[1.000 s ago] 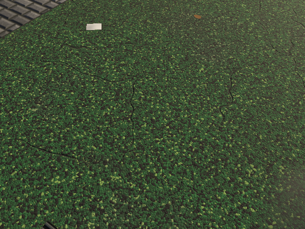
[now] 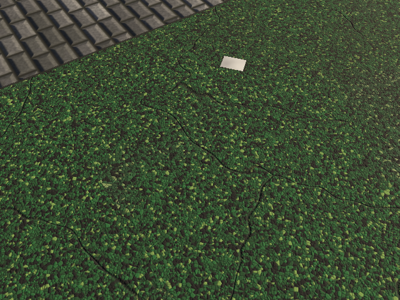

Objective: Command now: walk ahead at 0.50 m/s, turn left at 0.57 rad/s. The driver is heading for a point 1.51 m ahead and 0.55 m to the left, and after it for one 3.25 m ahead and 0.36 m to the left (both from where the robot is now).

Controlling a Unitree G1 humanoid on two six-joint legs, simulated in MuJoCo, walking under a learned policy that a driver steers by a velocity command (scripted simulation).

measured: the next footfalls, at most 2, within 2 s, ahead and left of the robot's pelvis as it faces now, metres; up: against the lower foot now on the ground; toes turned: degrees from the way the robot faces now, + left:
right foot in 0.38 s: +0.41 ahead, -0.12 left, +0.00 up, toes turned +17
left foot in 0.90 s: +0.56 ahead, +0.24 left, +0.00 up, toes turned +34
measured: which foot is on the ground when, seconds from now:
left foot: down 0.00-0.40, up 0.42-0.88, down 0.90-1.00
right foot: up 0.00-0.36, down 0.38-0.92, up 0.94-1.00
